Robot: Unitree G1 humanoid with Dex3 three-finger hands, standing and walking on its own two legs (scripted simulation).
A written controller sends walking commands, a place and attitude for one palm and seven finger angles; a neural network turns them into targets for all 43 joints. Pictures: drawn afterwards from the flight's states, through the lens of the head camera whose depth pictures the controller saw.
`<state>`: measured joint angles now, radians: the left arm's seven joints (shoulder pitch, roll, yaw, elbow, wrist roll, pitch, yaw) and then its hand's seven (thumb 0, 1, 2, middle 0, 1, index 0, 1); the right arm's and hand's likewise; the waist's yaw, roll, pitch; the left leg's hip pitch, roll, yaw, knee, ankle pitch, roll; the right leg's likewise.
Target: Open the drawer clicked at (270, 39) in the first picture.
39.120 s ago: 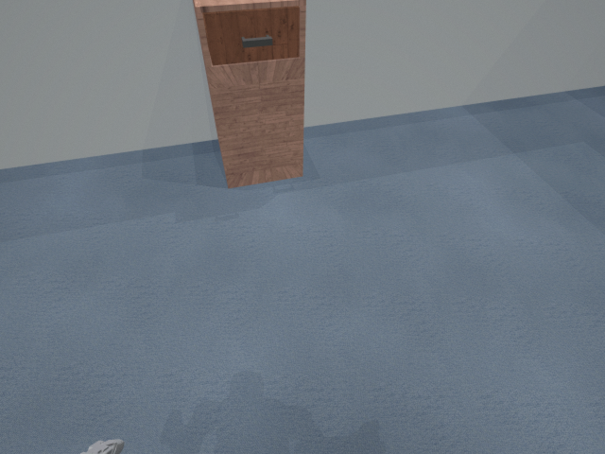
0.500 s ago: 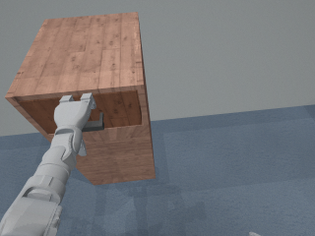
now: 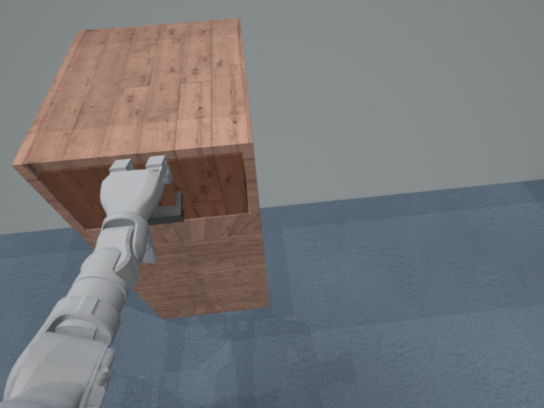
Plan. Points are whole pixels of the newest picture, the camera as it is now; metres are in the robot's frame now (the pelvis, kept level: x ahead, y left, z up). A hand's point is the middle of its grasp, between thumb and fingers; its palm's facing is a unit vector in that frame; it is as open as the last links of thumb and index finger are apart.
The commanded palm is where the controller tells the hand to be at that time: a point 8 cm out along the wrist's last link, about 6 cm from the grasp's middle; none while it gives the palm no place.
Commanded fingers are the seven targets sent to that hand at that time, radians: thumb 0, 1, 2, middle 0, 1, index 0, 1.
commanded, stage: re-aim the fingers above the handle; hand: left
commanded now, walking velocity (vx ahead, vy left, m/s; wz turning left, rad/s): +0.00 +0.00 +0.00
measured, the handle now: (154, 207) +0.46 +0.24 -0.03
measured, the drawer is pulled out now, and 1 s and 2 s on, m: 0.00 0.00 0.00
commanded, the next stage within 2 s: lower the fingers behind the handle in 1.14 s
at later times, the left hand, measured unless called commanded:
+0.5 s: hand (144, 209) +0.42 +0.23 +0.02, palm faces -0.02 +0.01 -1.00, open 13.6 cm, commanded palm +0.41 +0.24 +0.08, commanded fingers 0.00 -0.50 0.30 -0.30 -1.20 -0.30 -1.20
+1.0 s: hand (143, 210) +0.42 +0.23 +0.02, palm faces -0.03 +0.01 -1.00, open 13.7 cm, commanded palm +0.41 +0.25 +0.08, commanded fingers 0.00 -0.50 0.30 -0.30 -1.20 -0.30 -1.20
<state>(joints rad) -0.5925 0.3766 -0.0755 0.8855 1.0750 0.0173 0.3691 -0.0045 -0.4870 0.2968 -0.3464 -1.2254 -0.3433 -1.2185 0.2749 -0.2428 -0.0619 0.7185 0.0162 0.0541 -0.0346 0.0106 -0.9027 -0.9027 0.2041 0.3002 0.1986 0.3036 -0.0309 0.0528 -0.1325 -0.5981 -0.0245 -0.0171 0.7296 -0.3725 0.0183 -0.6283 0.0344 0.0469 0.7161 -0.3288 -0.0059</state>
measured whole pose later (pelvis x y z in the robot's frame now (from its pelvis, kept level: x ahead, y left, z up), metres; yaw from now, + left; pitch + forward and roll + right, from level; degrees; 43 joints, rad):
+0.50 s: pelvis -0.02 -0.01 +0.00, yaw +0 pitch +14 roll +0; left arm -0.68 0.43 -0.06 0.98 1.09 -0.02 0.36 0.00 -0.49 0.30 -0.37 -1.22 -0.35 -1.23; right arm 0.28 -0.26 -0.04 0.71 0.02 0.06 -0.06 0.01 -0.90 -0.90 0.21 0.30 0.20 0.30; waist -0.05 0.04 -0.12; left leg -0.65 -0.02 -0.02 0.74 -0.35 0.01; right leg -0.68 0.04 0.04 0.73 -0.31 -0.01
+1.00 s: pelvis -0.03 -0.01 -0.01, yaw +0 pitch +15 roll +0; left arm -0.70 0.48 -0.03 1.01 1.08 -0.08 0.36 0.00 -0.49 0.30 -0.36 -1.22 -0.34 -1.21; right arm 0.30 -0.27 -0.03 0.72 0.02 0.06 -0.07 0.01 -0.90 -0.90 0.21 0.30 0.20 0.30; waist -0.08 0.05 -0.12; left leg -0.70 -0.01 -0.01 0.77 -0.34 0.01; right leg -0.73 0.05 0.05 0.76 -0.29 -0.01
